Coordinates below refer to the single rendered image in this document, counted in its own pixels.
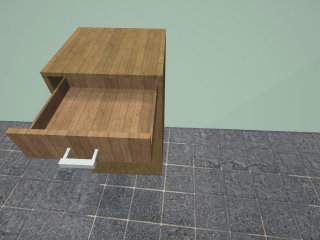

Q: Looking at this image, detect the cabinet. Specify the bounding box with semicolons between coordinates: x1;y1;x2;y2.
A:
40;27;166;176

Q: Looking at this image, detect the handle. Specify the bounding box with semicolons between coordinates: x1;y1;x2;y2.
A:
58;148;99;169

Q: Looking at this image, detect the drawer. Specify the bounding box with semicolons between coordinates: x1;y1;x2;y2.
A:
5;76;158;164

